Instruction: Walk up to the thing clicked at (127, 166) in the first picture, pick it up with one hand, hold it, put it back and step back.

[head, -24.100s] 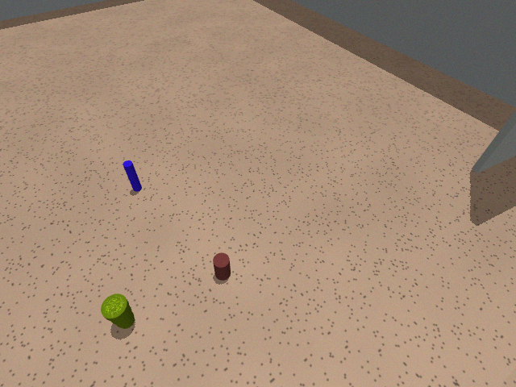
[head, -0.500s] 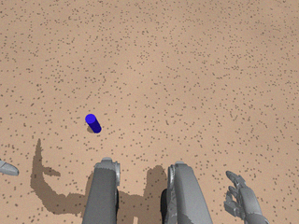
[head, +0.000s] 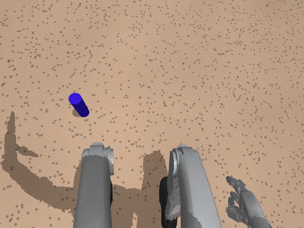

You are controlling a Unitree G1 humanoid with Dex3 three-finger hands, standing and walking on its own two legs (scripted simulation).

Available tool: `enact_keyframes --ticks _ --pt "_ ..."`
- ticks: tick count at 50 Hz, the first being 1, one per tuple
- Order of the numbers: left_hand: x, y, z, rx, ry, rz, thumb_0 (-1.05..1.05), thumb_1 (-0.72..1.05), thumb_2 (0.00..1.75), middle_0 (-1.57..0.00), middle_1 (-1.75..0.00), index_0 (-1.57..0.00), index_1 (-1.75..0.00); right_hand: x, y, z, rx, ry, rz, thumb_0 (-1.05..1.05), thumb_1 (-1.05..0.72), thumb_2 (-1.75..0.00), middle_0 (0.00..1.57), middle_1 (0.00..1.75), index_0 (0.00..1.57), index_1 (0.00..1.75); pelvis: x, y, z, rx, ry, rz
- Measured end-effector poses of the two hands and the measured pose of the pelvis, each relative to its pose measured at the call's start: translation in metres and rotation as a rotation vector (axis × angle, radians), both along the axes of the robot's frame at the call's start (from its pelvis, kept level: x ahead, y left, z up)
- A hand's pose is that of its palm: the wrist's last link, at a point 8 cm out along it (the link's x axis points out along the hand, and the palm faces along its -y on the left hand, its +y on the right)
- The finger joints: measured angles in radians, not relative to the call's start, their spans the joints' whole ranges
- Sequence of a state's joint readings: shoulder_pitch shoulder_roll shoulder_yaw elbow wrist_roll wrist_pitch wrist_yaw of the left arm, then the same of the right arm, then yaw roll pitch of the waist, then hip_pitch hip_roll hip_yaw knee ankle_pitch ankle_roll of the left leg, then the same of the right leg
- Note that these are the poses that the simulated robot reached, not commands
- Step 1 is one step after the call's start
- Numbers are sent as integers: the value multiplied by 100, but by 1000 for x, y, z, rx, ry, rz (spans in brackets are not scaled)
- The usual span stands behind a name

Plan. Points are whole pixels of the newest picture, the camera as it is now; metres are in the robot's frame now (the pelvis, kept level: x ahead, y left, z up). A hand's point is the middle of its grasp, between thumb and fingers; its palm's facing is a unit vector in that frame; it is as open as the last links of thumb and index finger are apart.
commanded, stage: go down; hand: left
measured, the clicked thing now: (80, 106) +0.48 +0.26 -0.36
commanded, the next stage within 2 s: approach in 0.80 s
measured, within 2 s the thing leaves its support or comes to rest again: neither
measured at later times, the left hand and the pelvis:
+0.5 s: hand out of the picture +0.38 +0.42 -0.04, palm faces +0.18 -0.98 -0.09, open 17.5 cm; pelvis -0.01 +0.00 -0.05, yaw -1 degrees
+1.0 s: hand out of the picture +0.39 +0.43 -0.05, palm faces +0.19 -0.98 -0.07, open 17.5 cm; pelvis -0.01 +0.00 -0.07, yaw -2 degrees
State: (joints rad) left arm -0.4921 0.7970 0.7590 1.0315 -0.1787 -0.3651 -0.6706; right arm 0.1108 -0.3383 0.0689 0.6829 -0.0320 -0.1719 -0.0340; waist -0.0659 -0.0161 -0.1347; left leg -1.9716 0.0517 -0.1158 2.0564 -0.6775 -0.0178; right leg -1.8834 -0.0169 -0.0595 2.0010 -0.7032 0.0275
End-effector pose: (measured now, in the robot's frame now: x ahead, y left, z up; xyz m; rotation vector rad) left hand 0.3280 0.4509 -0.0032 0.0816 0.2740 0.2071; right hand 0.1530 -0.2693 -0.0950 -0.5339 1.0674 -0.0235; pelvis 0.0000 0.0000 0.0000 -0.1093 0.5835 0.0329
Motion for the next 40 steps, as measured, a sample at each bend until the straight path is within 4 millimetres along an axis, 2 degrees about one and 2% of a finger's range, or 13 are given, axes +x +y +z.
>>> enact_keyframes --ticks 16,40 --pt "15 10 -19 -3 -76 -17 -1 -56 6 -3 -8 -4 -7 -11 -4 -33 -21 22 15 1 -89 -90 21 30 20 30 -7 0 -37 -10 -14 -8" --pt "29 19 -32 -9 -136 -23 -1 -54 4 -3 -7 -4 -5 -24 -6 -54 -35 63 26 0 -89 -90 21 30 20 30 -9 0 -62 -22 -23 -15"
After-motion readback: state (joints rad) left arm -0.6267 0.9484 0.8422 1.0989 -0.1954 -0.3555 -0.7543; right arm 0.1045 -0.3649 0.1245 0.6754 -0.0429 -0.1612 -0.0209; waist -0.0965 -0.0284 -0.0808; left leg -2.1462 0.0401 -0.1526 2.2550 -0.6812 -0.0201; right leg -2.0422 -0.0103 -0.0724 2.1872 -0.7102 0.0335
